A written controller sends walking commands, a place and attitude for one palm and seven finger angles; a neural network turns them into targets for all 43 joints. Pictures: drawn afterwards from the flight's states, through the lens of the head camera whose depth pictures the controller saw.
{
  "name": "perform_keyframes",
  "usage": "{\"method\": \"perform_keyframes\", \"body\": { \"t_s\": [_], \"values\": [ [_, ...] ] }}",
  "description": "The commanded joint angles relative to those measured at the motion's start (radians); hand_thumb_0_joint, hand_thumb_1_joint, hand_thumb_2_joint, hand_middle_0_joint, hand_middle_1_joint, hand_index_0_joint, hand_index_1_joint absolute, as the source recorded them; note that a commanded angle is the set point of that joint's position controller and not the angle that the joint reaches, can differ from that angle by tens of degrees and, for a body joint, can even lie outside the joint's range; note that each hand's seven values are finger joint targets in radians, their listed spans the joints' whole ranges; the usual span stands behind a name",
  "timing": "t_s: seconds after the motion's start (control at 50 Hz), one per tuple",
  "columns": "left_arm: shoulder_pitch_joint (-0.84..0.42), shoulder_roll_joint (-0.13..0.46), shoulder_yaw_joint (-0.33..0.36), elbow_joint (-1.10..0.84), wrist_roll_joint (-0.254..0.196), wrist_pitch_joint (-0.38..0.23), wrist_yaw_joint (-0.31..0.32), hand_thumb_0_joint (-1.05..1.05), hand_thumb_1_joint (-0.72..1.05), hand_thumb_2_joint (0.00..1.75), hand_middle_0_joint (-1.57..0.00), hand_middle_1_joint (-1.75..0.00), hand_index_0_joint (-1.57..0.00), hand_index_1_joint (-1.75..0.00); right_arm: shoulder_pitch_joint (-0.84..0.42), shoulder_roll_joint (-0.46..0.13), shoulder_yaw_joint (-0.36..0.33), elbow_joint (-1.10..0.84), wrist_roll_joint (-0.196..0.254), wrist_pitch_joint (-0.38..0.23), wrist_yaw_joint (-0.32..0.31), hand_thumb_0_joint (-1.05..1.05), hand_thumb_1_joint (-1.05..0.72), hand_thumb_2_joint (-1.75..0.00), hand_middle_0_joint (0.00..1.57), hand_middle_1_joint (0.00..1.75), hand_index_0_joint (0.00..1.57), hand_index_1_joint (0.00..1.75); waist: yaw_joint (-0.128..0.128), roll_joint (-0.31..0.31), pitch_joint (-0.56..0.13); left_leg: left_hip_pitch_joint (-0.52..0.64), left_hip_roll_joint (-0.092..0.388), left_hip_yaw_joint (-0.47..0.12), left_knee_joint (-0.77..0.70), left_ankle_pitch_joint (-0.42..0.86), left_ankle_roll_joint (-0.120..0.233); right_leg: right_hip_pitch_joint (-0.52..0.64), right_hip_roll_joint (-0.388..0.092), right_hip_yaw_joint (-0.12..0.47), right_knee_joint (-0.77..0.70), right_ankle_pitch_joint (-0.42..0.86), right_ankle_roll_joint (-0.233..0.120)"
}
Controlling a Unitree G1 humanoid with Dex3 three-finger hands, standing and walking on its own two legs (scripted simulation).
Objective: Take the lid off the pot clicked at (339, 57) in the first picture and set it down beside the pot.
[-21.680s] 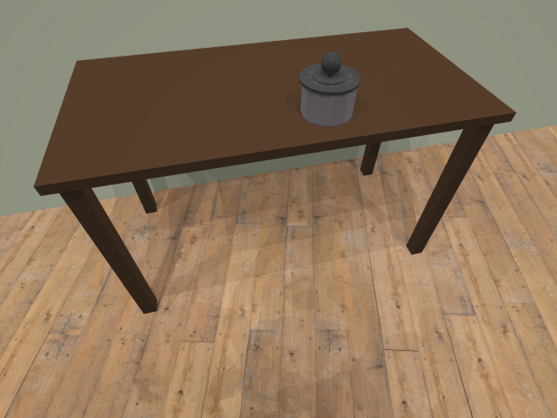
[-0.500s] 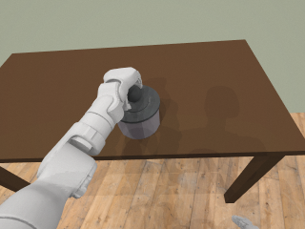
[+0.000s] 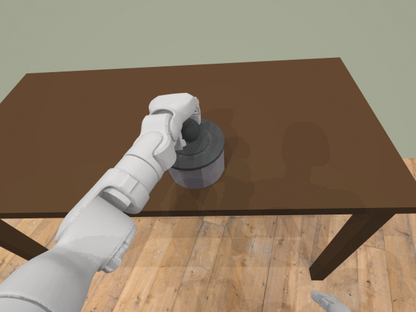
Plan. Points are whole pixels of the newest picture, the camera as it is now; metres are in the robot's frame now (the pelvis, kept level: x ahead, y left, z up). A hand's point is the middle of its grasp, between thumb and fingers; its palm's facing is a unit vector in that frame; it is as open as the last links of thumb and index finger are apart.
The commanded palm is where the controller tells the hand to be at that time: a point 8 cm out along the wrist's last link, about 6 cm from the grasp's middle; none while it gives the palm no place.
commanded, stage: close the fingers and squeeze the knob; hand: left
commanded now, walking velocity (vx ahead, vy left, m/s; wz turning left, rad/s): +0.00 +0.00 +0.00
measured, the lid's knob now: (188, 130) +0.47 +0.04 +0.09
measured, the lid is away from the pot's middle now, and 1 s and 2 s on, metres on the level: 0.01 0.01 0.02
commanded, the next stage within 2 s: lift the lid straight up in 0.60 s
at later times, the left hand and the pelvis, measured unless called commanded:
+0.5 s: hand (179, 133) +0.45 +0.06 +0.11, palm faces -0.32 -0.07 -0.95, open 8.7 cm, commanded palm +0.44 +0.07 +0.17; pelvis +0.00 +0.00 +0.00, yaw +0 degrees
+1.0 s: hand (182, 129) +0.45 +0.05 +0.11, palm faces -0.30 -0.07 -0.95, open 8.6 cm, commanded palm +0.45 +0.06 +0.20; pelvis +0.00 -0.01 +0.00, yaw +0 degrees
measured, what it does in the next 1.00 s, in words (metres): stands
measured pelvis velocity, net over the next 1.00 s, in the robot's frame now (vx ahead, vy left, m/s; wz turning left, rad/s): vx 0.00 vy -0.01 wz -0.01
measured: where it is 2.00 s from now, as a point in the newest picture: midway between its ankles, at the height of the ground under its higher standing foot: outside the picture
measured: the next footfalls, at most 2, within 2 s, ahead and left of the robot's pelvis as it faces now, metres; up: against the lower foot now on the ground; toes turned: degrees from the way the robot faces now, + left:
none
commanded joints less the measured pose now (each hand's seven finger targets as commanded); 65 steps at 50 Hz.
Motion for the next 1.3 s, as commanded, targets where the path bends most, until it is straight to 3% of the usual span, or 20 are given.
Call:
{"method": "perform_keyframes", "body": {
  "t_s": [0.0,0.06,0.12,0.16,0.22,0.28,0.32,0.36,0.42,0.5,0.64,0.72,0.78,0.82,0.86,0.94,1.1,1.16,1.2,1.28],
  "values": [
    [-0.509,0.183,0.114,-0.175,0.022,-0.011,0.04,0.0,0.22,1.0,-0.71,-0.94,-0.68,-0.92,-0.044,-0.116,-0.035,-0.125,-0.003,-0.043,-0.013,0.0,-0.9,-0.9,0.2,0.3,0.2,0.3,-0.004,-0.19,-0.388,0.147,0.048,-0.108,-0.014,0.328,-0.023,0.171,0.024,0.045,-0.02,0.328,-0.046],
    [-0.538,0.119,0.042,-0.157,0.032,-0.01,0.036,0.0,0.23,1.03,-0.73,-0.94,-0.67,-0.9,-0.037,-0.113,-0.037,-0.113,0.002,-0.042,-0.012,0.0,-0.9,-0.9,0.2,0.3,0.2,0.3,-0.025,-0.164,-0.348,0.159,0.051,-0.11,-0.013,0.3,-0.025,0.116,0.028,0.038,-0.018,0.293,-0.045],
    [-0.545,0.205,0.116,-0.148,0.028,-0.02,0.044,0.0,0.25,1.04,-0.76,-0.95,-0.67,-0.9,-0.034,-0.122,-0.032,-0.114,0.001,-0.045,-0.02,0.0,-0.9,-0.9,0.2,0.3,0.2,0.3,-0.011,-0.166,-0.358,0.128,0.045,-0.103,-0.024,0.261,-0.024,0.152,0.025,0.048,-0.02,0.285,-0.046],
    [-0.584,0.102,0.024,-0.202,0.032,-0.031,0.044,0.0,0.27,1.05,-0.77,-0.96,-0.67,-0.9,-0.028,-0.108,-0.04,-0.115,0.001,-0.056,-0.012,0.0,-0.9,-0.9,0.2,0.3,0.2,0.3,-0.029,-0.122,-0.393,0.193,0.054,-0.123,-0.005,0.316,-0.027,0.103,0.024,0.046,-0.011,0.282,-0.049],
    [-0.544,0.173,0.098,-0.174,0.026,-0.027,0.05,0.0,0.29,1.07,-0.81,-0.98,-0.68,-0.9,-0.02,-0.122,-0.041,-0.11,-0.002,-0.052,-0.012,0.0,-0.9,-0.9,0.2,0.3,0.2,0.3,-0.014,-0.163,-0.391,0.172,0.054,-0.117,-0.012,0.319,-0.028,0.14,0.029,0.042,-0.015,0.305,-0.046],
    [-0.56,0.125,0.053,-0.16,0.019,-0.016,0.051,0.0,0.32,1.08,-0.84,-0.99,-0.69,-0.91,-0.021,-0.118,-0.04,-0.102,0.003,-0.054,-0.012,0.0,-0.9,-0.9,0.2,0.3,0.2,0.3,-0.026,-0.168,-0.356,0.16,0.051,-0.112,-0.014,0.301,-0.026,0.12,0.029,0.039,-0.018,0.301,-0.044],
    [-0.544,0.176,0.099,-0.127,0.023,-0.016,0.053,0.0,0.34,1.09,-0.86,-1.0,-0.7,-0.91,-0.017,-0.123,-0.039,-0.096,0.001,-0.054,-0.016,0.0,-0.9,-0.9,0.2,0.3,0.2,0.3,-0.019,-0.19,-0.348,0.137,0.049,-0.107,-0.019,0.268,-0.023,0.136,0.029,0.043,-0.023,0.29,-0.043],
    [-0.577,0.122,0.047,-0.138,0.023,-0.018,0.053,0.0,0.37,1.1,-0.89,-1.01,-0.7,-0.91,-0.019,-0.115,-0.039,-0.098,0.002,-0.06,-0.016,0.0,-0.9,-0.9,0.2,0.3,0.2,0.3,-0.028,-0.148,-0.354,0.146,0.048,-0.112,-0.015,0.26,-0.025,0.109,0.026,0.047,-0.016,0.271,-0.047],
    [-0.565,0.18,0.101,-0.177,0.02,-0.028,0.054,0.0,0.4,1.11,-0.93,-1.03,-0.71,-0.92,-0.02,-0.119,-0.039,-0.107,-0.004,-0.062,-0.017,0.0,-0.9,-0.9,0.2,0.3,0.2,0.3,-0.013,-0.154,-0.405,0.159,0.048,-0.113,-0.012,0.293,-0.024,0.156,0.023,0.052,-0.013,0.309,-0.047],
    [-0.563,0.156,0.087,-0.163,0.016,-0.028,0.051,0.0,0.45,1.12,-0.99,-1.05,-0.73,-0.93,-0.024,-0.115,-0.04,-0.109,0.002,-0.059,-0.019,0.0,-0.9,-0.9,0.2,0.3,0.2,0.3,-0.021,-0.192,-0.376,0.137,0.05,-0.108,-0.016,0.287,-0.02,0.153,0.026,0.046,-0.021,0.311,-0.044],
    [-0.561,0.152,0.067,-0.123,0.032,-0.023,0.05,0.0,0.52,1.14,-1.1,-1.09,-0.73,-0.93,-0.027,-0.115,-0.035,-0.097,0.001,-0.058,-0.025,0.0,-0.9,-0.9,0.2,0.3,0.2,0.3,-0.026,-0.156,-0.35,0.137,0.045,-0.102,-0.014,0.265,-0.021,0.132,0.024,0.051,-0.019,0.3,-0.045],
    [-0.618,0.174,0.081,-0.226,0.025,-0.041,0.053,0.0,0.54,1.14,-1.15,-1.11,-0.73,-0.94,-0.03,-0.112,-0.04,-0.111,-0.001,-0.066,-0.024,0.0,-0.9,-0.9,0.2,0.3,0.2,0.3,-0.024,-0.134,-0.438,0.185,0.05,-0.112,0.0,0.315,-0.02,0.16,0.02,0.06,-0.009,0.339,-0.046],
    [-0.614,0.181,0.082,-0.192,0.022,-0.028,0.057,0.0,0.54,1.14,-1.17,-1.11,-0.73,-0.94,-0.036,-0.111,-0.036,-0.102,0.003,-0.065,-0.024,0.0,-0.9,-0.9,0.2,0.3,0.2,0.3,-0.026,-0.156,-0.396,0.166,0.048,-0.108,-0.01,0.29,-0.02,0.157,0.024,0.056,-0.02,0.331,-0.043],
    [-0.655,0.251,0.137,-0.248,0.015,-0.038,0.064,0.0,0.55,1.14,-1.17,-1.11,-0.73,-0.94,-0.044,-0.112,-0.035,-0.11,0.0,-0.077,-0.031,0.0,-0.9,-0.9,0.2,0.3,0.2,0.3,-0.014,-0.177,-0.425,0.143,0.045,-0.104,-0.012,0.279,-0.014,0.209,0.018,0.074,-0.019,0.365,-0.042],
    [-0.666,0.21,0.09,-0.256,0.023,-0.035,0.063,0.0,0.55,1.14,-1.18,-1.12,-0.73,-0.94,-0.05,-0.105,-0.032,-0.106,0.002,-0.082,-0.03,0.0,-0.9,-0.9,0.2,0.3,0.2,0.3,-0.02,-0.136,-0.435,0.171,0.048,-0.113,-0.007,0.321,-0.017,0.187,0.018,0.071,-0.008,0.376,-0.046],
    [-0.645,0.242,0.121,-0.299,0.018,-0.026,0.062,0.0,0.55,1.14,-1.18,-1.12,-0.73,-0.94,-0.055,-0.107,-0.036,-0.111,0.0,-0.092,-0.02,0.0,-0.9,-0.9,0.2,0.3,0.2,0.3,-0.006,-0.138,-0.48,0.201,0.053,-0.12,0.0,0.374,-0.02,0.211,0.018,0.073,-0.002,0.405,-0.043],
    [-0.648,0.202,0.095,-0.259,0.012,0.011,0.022,0.0,0.55,1.14,-1.18,-1.12,-0.73,-0.94,-0.067,-0.107,-0.033,-0.112,0.001,-0.092,-0.016,0.0,-0.9,-0.9,0.2,0.3,0.2,0.3,-0.009,-0.176,-0.431,0.179,0.045,-0.116,-0.005,0.369,-0.016,0.204,0.017,0.062,-0.014,0.407,-0.043],
    [-0.698,0.255,0.121,-0.255,0.013,0.014,0.011,0.0,0.55,1.14,-1.18,-1.12,-0.73,-0.94,-0.066,-0.113,-0.027,-0.103,0.002,-0.09,-0.024,0.0,-0.9,-0.9,0.2,0.3,0.2,0.3,-0.008,-0.182,-0.418,0.169,0.036,-0.107,-0.017,0.303,-0.015,0.213,0.015,0.067,-0.02,0.391,-0.037],
    [-0.732,0.214,0.085,-0.286,0.012,-0.002,-0.002,0.0,0.55,1.14,-1.18,-1.12,-0.73,-0.94,-0.07,-0.103,-0.025,-0.116,0.0,-0.1,-0.026,0.0,-0.9,-0.9,0.2,0.3,0.2,0.3,-0.015,-0.168,-0.45,0.181,0.037,-0.118,-0.009,0.337,-0.014,0.212,0.012,0.069,-0.015,0.4,-0.043],
    [-0.719,0.256,0.122,-0.221,0.015,0.006,-0.005,0.0,0.55,1.14,-1.18,-1.12,-0.73,-0.94,-0.055,-0.113,-0.026,-0.098,0.0,-0.099,-0.026,0.0,-0.9,-0.9,0.2,0.3,0.2,0.3,-0.009,-0.181,-0.426,0.179,0.036,-0.116,-0.016,0.313,-0.018,0.21,0.016,0.067,-0.019,0.386,-0.04]
  ]
}}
